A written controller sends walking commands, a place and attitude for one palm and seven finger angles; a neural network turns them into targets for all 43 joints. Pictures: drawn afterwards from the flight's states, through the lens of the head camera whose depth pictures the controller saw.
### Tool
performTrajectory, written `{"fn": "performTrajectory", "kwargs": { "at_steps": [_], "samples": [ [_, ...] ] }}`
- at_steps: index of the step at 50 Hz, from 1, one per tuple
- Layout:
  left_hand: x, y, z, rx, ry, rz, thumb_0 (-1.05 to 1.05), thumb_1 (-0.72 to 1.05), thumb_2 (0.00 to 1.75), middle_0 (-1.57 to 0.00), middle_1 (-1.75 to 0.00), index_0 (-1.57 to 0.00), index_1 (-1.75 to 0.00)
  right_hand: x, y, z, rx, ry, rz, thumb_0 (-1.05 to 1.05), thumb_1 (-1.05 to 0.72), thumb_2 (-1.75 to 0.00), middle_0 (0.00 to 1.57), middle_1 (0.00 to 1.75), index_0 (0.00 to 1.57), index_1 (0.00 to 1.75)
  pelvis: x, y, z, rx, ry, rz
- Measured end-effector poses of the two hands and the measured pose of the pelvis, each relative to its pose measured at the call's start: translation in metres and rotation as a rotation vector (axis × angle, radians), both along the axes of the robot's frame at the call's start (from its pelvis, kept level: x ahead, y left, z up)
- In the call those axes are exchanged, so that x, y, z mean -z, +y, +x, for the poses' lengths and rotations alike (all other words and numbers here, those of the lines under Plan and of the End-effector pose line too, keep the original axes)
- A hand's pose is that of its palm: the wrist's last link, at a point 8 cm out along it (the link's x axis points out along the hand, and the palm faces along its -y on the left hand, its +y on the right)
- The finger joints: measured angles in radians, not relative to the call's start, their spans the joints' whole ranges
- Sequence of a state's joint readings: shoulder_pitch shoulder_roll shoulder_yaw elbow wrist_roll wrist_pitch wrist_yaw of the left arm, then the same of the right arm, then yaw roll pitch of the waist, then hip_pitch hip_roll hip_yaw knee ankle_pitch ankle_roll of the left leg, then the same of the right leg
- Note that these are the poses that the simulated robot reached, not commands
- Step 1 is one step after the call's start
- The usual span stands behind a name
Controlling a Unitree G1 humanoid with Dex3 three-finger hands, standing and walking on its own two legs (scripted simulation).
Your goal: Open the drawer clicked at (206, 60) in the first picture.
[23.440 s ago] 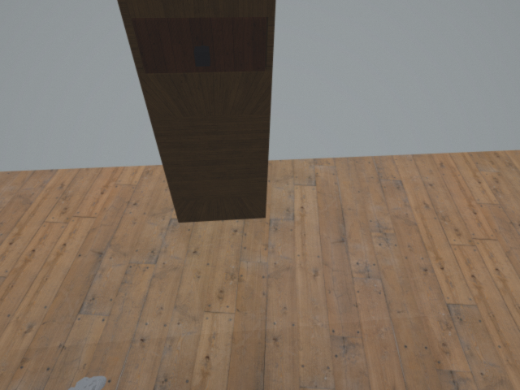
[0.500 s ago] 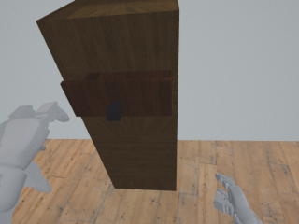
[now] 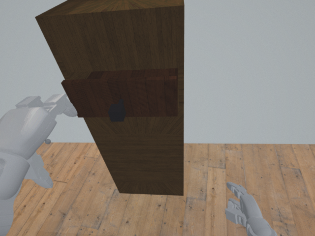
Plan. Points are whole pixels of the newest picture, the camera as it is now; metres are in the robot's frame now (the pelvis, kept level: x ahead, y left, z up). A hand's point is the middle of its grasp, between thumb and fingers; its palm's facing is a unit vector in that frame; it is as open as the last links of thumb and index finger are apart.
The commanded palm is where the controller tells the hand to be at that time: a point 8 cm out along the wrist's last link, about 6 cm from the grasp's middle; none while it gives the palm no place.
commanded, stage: draw the hand back to the body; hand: left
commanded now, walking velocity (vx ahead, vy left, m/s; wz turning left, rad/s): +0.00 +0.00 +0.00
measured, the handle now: (118, 108) +0.47 +0.23 +0.08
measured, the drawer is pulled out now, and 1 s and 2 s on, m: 0.06 0.06 0.06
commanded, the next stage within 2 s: step back with the hand held close in 1.50 s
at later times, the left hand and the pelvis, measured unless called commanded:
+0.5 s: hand (33, 142) +0.19 +0.26 +0.23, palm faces +0.22 +0.02 -0.98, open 13.8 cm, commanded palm +0.14 +0.27 +0.28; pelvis +0.00 +0.00 +0.00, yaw +1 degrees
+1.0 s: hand (48, 113) +0.23 +0.23 +0.27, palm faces +0.48 -0.80 -0.36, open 11.3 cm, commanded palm +0.16 +0.28 +0.27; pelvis +0.03 +0.01 +0.00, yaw -1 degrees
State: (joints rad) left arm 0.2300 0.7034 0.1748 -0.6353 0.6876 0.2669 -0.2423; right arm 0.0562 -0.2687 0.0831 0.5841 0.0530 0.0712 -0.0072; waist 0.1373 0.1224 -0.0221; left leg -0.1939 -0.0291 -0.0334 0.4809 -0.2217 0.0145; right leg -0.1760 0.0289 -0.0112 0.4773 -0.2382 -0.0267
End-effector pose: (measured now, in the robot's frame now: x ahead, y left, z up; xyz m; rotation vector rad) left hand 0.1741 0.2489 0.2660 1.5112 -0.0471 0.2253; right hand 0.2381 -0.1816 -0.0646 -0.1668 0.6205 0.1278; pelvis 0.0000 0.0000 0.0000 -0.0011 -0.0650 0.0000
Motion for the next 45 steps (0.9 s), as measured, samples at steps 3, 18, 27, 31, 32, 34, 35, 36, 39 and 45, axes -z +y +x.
{"fn": "performTrajectory", "kwargs": {
  "at_steps": [3,18,27,31,32,34,35,36,39,45],
  "samples": [
    [-0.006,0.001,-0.006,0.008,-0.023,0.039,0.00,-0.49,0.30,-0.32,-1.20,-0.32,-1.20,0.001,-0.005,-0.002,0.008,-0.001,-0.012,0.01,-0.91,-0.90,0.20,0.29,0.20,0.30,0.001,-0.002,0.001,-0.005,-0.006,-0.002],
    [0.002,0.004,-0.011,0.008,0.015,0.016,-0.01,-0.49,0.30,-0.32,-1.20,-0.32,-1.20,0.000,-0.007,-0.002,0.023,-0.044,-0.013,0.02,-0.91,-0.90,0.20,0.29,0.20,0.30,0.002,-0.003,-0.001,-0.012,-0.003,-0.002],
    [-0.015,0.020,-0.019,0.042,-0.100,-0.079,0.00,-0.49,0.30,-0.32,-1.20,-0.32,-1.20,-0.001,0.000,-0.001,0.018,-0.051,-0.007,0.01,-0.91,-0.90,0.20,0.29,0.20,0.30,0.002,-0.001,0.000,-0.020,-0.011,-0.012],
    [-0.007,0.028,-0.021,0.184,-0.360,-0.573,-0.01,-0.46,0.31,-0.32,-1.18,-0.32,-1.18,-0.004,-0.001,-0.013,0.056,-0.074,-0.015,0.01,-0.91,-0.90,0.20,0.30,0.20,0.30,0.000,-0.002,0.000,-0.019,-0.018,-0.018],
    [-0.003,0.028,-0.021,0.207,-0.413,-0.660,-0.01,-0.45,0.32,-0.31,-1.17,-0.31,-1.17,-0.004,-0.002,-0.018,0.066,-0.071,-0.024,0.01,-0.91,-0.90,0.20,0.30,0.20,0.30,-0.001,-0.002,0.001,-0.017,-0.018,-0.018],
    [0.002,0.025,-0.020,0.251,-0.507,-0.784,-0.01,-0.41,0.33,-0.31,-1.15,-0.31,-1.15,-0.003,-0.007,-0.028,0.083,-0.058,-0.051,0.01,-0.91,-0.90,0.20,0.30,0.20,0.30,-0.001,-0.003,0.004,-0.011,-0.018,-0.017],
    [0.003,0.024,-0.020,0.271,-0.548,-0.824,-0.01,-0.39,0.34,-0.31,-1.13,-0.31,-1.13,-0.002,-0.009,-0.033,0.091,-0.049,-0.065,0.01,-0.91,-0.90,0.20,0.30,0.20,0.30,-0.002,-0.003,0.007,-0.008,-0.019,-0.017],
    [0.003,0.023,-0.019,0.288,-0.582,-0.852,-0.01,-0.36,0.35,-0.31,-1.12,-0.30,-1.11,-0.002,-0.012,-0.037,0.100,-0.040,-0.078,0.01,-0.91,-0.90,0.20,0.30,0.20,0.30,-0.002,-0.002,0.010,-0.006,-0.019,-0.017],
    [-0.001,0.022,-0.016,0.328,-0.650,-0.882,-0.01,-0.28,0.39,-0.30,-1.06,-0.30,-1.06,0.002,-0.021,-0.047,0.128,-0.011,-0.105,0.01,-0.91,-0.90,0.20,0.30,0.20,0.30,-0.003,-0.001,0.018,-0.003,-0.022,-0.017],
    [-0.014,0.022,-0.003,0.368,-0.672,-0.843,-0.01,-0.10,0.47,-0.28,-0.94,-0.28,-0.94,0.010,-0.033,-0.050,0.175,0.026,-0.113,0.01,-0.91,-0.90,0.20,0.30,0.20,0.30,-0.004,0.004,0.029,0.006,-0.020,-0.014]
  ]
}}
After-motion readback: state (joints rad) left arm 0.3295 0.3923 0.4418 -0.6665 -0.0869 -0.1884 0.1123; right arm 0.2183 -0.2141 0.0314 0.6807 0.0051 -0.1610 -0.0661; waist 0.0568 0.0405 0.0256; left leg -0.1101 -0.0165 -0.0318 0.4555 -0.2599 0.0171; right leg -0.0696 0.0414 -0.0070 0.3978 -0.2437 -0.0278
